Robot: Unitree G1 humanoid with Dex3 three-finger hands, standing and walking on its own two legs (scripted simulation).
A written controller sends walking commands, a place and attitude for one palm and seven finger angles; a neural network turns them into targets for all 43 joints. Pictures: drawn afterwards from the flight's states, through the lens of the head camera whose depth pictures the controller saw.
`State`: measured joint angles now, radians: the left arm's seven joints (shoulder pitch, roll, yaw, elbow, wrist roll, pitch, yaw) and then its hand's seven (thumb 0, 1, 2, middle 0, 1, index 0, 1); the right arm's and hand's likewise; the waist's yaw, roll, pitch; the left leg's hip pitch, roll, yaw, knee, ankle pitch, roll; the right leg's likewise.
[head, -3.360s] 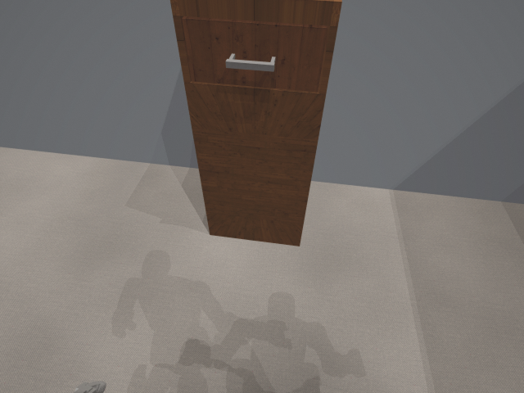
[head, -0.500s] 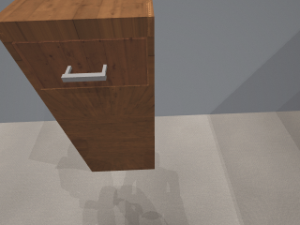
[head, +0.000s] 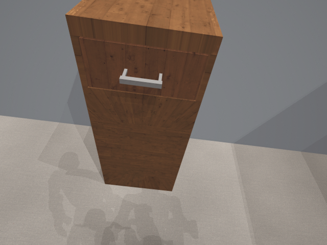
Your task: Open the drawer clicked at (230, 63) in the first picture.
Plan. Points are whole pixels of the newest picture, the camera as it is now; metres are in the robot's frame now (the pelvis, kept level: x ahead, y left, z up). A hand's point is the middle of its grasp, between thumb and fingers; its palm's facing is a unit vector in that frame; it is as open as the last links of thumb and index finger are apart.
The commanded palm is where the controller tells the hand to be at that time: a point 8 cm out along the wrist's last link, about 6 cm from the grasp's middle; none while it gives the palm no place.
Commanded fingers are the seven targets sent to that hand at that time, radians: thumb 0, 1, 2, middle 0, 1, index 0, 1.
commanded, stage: come to a stop and stand still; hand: left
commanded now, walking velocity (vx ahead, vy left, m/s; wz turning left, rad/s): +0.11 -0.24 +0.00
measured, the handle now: (142, 78) +0.57 +0.13 +0.10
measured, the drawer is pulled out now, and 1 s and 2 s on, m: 0.00 0.00 0.00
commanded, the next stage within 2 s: look again from close up in 1.30 s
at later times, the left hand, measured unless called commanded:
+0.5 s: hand out of the picture +0.01 +0.12 -0.17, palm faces +0.00 -0.97 -0.23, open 7.3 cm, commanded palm none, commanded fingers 0.00 0.90 0.90 -0.20 -0.30 -0.20 -0.30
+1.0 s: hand out of the picture -0.06 +0.06 -0.18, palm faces +0.06 -0.99 -0.14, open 7.4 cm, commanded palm none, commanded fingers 0.00 0.90 0.90 -0.20 -0.30 -0.20 -0.30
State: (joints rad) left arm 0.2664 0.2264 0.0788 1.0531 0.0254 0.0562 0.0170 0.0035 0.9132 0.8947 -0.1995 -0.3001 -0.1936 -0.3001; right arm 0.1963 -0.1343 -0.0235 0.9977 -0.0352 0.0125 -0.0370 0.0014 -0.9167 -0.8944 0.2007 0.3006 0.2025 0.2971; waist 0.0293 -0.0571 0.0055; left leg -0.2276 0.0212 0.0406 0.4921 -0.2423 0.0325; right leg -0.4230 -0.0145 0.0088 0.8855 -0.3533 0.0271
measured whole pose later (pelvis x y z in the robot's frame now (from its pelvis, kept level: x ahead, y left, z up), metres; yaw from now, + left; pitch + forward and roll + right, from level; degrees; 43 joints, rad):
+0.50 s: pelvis -0.03 -0.06 +0.00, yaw -2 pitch -1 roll +0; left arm 0.26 0.14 0.03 1.10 0.01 0.01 0.04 0.01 0.94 0.89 -0.20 -0.30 -0.20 -0.30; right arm 0.39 -0.15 -0.03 1.17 -0.03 0.04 -0.03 0.01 -0.91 -0.89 0.20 0.30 0.20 0.30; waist -0.04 0.04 -0.01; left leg -0.27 0.07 0.04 0.51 -0.28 -0.01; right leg -0.16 0.00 -0.06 0.44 -0.26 -0.03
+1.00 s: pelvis -0.02 -0.08 +0.00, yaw -2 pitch -1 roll +0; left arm 0.35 0.08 0.01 1.16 0.00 -0.01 0.03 0.00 0.91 0.89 -0.20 -0.30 -0.20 -0.30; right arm 0.27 -0.13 -0.01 1.15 -0.02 0.01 -0.05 0.01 -0.92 -0.89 0.20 0.30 0.20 0.30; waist 0.02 0.01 0.03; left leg -0.18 0.08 0.03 0.42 -0.21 -0.06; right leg -0.12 0.04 -0.07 0.40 -0.26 -0.05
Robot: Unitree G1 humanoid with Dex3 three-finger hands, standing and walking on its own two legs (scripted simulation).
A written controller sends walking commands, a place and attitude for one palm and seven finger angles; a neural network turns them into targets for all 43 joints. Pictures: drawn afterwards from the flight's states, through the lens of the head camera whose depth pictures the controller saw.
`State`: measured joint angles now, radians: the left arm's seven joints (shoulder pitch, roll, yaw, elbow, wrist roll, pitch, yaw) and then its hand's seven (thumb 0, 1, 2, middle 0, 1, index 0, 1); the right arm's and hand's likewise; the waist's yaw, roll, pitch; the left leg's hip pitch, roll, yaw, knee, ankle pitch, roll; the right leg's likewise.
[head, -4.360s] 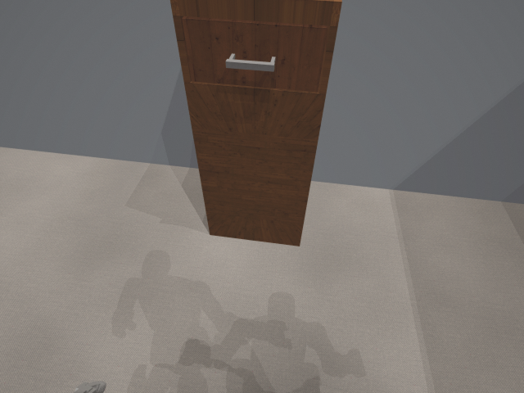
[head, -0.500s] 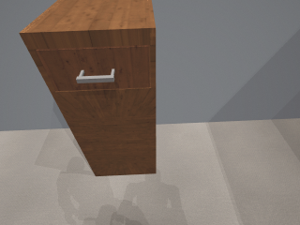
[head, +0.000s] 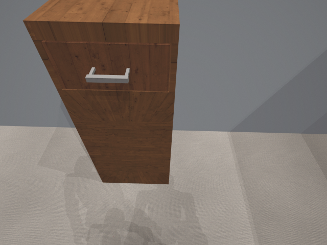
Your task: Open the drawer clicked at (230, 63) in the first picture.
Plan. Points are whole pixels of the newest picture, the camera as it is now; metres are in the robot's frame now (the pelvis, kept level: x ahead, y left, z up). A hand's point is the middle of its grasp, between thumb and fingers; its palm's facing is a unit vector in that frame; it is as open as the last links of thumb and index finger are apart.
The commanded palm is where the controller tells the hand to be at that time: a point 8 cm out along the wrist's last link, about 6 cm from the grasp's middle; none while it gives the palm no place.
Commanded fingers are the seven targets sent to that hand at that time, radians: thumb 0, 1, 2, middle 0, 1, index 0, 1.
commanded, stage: come to a stop and stand still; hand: left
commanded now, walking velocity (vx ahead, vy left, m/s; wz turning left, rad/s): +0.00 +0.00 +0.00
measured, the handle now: (108, 74) +0.58 +0.22 +0.10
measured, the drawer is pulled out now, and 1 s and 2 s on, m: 0.00 0.00 0.00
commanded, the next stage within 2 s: look again from close up in 0.30 s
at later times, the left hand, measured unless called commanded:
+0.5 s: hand out of the picture +0.00 +0.19 -0.18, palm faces +0.01 -0.98 -0.20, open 7.4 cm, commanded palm none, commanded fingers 0.00 0.90 0.90 -0.20 -0.30 -0.20 -0.30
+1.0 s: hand out of the picture +0.01 +0.23 -0.18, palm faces +0.00 -0.98 -0.20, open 7.4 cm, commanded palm none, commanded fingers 0.00 0.90 0.90 -0.20 -0.30 -0.20 -0.30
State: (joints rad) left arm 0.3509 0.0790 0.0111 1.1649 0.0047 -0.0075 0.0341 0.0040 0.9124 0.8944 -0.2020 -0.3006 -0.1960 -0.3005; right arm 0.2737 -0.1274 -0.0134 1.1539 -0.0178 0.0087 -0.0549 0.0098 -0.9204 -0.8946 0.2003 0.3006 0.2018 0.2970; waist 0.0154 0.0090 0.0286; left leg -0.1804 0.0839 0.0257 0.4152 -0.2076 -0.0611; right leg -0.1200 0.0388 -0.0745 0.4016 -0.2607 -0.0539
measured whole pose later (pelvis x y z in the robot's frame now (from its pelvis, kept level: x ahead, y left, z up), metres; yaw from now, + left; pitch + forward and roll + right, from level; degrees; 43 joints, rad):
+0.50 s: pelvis +0.00 +0.03 -0.01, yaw -1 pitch -1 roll -2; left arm 0.30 0.12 0.00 1.10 0.02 -0.05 0.05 0.00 0.91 0.89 -0.20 -0.30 -0.20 -0.30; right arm 0.27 -0.17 -0.01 1.09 -0.02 0.01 -0.03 0.01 -0.93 -0.89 0.20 0.30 0.20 0.30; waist -0.01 0.05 0.04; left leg -0.25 0.07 0.03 0.55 -0.28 -0.01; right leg -0.16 0.04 -0.05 0.45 -0.28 -0.02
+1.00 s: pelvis +0.01 +0.06 -0.01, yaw -2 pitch +0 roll +0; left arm 0.30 0.16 0.00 1.09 0.01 -0.01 0.03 0.00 0.91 0.89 -0.20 -0.30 -0.19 -0.30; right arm 0.30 -0.15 0.02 1.09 -0.02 -0.02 -0.03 0.01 -0.92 -0.89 0.20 0.30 0.20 0.30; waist 0.01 -0.01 0.03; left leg -0.23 -0.01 0.07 0.50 -0.27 0.03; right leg -0.19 -0.05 -0.01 0.51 -0.32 0.03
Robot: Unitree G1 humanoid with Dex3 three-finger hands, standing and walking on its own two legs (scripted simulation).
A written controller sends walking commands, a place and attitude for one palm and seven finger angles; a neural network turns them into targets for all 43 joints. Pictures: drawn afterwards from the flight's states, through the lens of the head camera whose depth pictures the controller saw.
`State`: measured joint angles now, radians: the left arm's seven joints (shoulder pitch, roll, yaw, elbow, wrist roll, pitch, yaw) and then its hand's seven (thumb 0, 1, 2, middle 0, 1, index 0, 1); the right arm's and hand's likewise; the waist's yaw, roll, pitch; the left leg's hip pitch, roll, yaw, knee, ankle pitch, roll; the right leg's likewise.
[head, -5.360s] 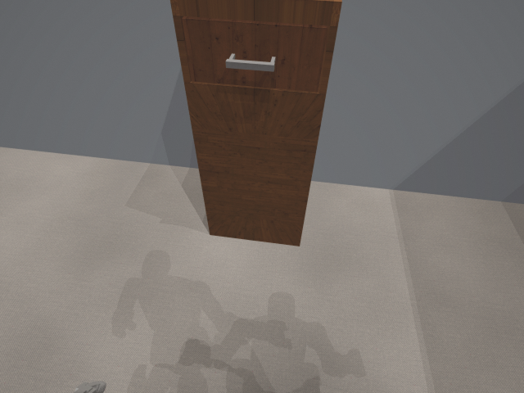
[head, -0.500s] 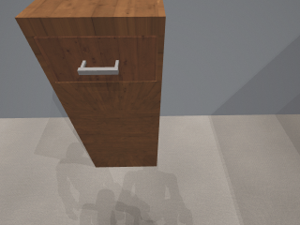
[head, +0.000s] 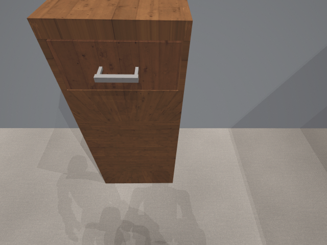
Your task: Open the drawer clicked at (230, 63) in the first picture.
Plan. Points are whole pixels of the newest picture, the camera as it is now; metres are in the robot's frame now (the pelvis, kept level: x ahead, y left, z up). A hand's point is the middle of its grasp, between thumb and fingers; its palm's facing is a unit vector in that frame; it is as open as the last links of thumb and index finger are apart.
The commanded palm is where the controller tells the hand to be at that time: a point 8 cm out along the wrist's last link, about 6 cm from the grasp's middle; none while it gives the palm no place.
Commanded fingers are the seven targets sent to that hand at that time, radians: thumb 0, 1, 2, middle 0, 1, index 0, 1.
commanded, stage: shuffle to correct the standing spot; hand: left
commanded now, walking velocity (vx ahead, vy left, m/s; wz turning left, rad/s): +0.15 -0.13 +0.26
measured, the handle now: (117, 74) +0.57 +0.19 +0.11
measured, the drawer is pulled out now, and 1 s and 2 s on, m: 0.00 0.00 0.00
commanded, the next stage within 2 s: come to a stop and stand still in 0.20 s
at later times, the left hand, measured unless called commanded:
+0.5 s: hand out of the picture -0.03 +0.11 -0.19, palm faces +0.14 -0.98 -0.14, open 7.4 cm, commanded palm none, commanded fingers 0.00 0.90 0.90 -0.20 -0.30 -0.20 -0.30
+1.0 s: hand out of the picture +0.09 +0.12 -0.17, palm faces +0.10 -0.97 -0.22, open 7.4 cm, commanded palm none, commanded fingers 0.00 0.90 0.90 -0.20 -0.30 -0.20 -0.30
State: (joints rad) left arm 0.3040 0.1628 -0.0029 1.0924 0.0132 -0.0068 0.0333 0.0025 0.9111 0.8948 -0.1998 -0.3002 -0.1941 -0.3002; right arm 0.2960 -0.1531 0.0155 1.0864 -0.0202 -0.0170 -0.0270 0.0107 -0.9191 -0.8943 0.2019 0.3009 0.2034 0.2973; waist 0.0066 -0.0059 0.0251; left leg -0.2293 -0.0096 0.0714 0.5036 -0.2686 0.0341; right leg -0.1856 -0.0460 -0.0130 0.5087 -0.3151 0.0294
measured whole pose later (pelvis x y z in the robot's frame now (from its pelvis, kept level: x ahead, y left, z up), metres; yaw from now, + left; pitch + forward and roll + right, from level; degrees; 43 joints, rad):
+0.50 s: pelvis +0.07 -0.03 -0.01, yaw +3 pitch +0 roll -1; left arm 0.43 0.11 0.01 1.13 0.02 -0.02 0.04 0.00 0.91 0.89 -0.20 -0.30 -0.20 -0.30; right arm 0.19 -0.17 -0.01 1.04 -0.02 -0.03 -0.03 0.01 -0.92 -0.89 0.20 0.30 0.20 0.30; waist 0.04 -0.02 0.06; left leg -0.35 0.01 0.09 0.63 -0.22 0.05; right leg -0.14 -0.01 -0.09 0.63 -0.45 -0.01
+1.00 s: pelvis +0.05 -0.07 +0.00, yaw +3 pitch +1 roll +0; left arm 0.24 0.17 0.02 0.97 0.03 0.00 0.04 0.00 0.91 0.89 -0.20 -0.30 -0.20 -0.30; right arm 0.22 -0.16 -0.04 1.02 -0.01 0.04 -0.02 0.00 -0.92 -0.89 0.20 0.30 0.20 0.30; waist 0.01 -0.01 0.02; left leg -0.30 0.02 0.04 0.72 -0.41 0.00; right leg -0.30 -0.01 -0.10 0.56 -0.27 -0.05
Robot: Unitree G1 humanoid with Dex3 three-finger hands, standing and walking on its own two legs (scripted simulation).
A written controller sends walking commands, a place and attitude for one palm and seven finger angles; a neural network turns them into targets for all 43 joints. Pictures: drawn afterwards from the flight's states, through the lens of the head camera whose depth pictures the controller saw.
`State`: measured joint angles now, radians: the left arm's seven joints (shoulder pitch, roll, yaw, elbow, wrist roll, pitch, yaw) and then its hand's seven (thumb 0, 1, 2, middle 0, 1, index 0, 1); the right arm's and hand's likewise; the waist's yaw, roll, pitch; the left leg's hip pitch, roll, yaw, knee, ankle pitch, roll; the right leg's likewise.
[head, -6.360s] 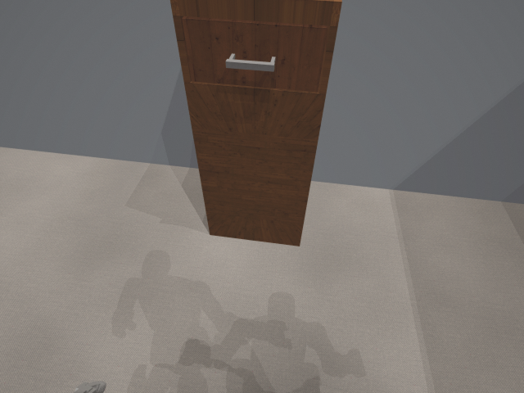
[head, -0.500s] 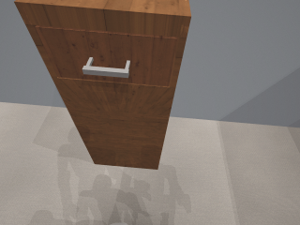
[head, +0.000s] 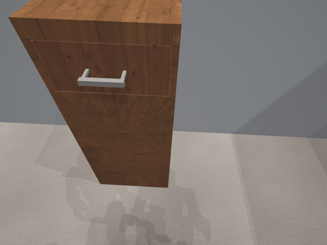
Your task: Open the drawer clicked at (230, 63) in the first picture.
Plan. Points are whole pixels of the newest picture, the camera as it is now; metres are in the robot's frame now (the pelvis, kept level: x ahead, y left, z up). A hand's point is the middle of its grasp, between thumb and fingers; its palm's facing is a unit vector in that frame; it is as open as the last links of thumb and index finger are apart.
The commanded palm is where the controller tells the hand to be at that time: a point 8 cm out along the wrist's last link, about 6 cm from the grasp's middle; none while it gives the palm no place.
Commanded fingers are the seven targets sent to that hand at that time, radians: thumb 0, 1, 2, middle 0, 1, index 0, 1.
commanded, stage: come to a stop and stand still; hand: left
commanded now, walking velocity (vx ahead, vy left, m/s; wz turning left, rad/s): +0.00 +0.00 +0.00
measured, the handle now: (103, 77) +0.53 +0.22 +0.11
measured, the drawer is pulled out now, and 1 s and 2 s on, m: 0.00 0.00 0.00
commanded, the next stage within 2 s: look again from close up in 0.32 s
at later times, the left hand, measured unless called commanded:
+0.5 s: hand out of the picture -0.06 +0.17 -0.17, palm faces +0.03 -0.98 -0.17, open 7.4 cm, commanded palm none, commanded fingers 0.00 0.90 0.90 -0.20 -0.30 -0.20 -0.30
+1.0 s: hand out of the picture -0.05 +0.19 -0.17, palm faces +0.05 -0.98 -0.18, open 7.4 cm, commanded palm none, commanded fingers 0.00 0.90 0.90 -0.20 -0.30 -0.20 -0.30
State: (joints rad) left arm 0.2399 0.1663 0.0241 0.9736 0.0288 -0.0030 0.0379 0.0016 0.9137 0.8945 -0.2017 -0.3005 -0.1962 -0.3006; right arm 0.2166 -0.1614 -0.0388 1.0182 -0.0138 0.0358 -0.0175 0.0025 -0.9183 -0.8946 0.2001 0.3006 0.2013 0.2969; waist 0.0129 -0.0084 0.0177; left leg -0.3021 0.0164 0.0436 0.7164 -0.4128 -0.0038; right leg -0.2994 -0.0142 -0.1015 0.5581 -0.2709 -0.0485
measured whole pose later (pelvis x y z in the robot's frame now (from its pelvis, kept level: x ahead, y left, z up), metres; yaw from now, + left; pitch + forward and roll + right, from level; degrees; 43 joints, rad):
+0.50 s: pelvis -0.03 +0.01 +0.00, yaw -1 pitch -1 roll +0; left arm 0.35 0.12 -0.02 1.13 0.01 -0.03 0.04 0.00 0.91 0.89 -0.20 -0.30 -0.19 -0.30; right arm 0.32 -0.12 0.02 1.09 -0.02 0.01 -0.02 0.02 -0.92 -0.89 0.20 0.30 0.20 0.30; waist 0.01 0.02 0.04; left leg -0.21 0.01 0.07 0.51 -0.28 0.02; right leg -0.27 -0.01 -0.09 0.47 -0.18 -0.03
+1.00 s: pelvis -0.04 +0.03 +0.01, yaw +0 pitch -2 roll +0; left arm 0.34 0.12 0.00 1.09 0.01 -0.02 0.04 0.01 0.92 0.89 -0.20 -0.30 -0.19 -0.30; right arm 0.35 -0.13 0.02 1.08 -0.02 -0.01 -0.02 0.01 -0.91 -0.89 0.20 0.30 0.20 0.30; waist 0.00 0.00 0.00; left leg -0.18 -0.03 0.07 0.46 -0.24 0.05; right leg -0.26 -0.05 -0.08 0.46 -0.16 0.00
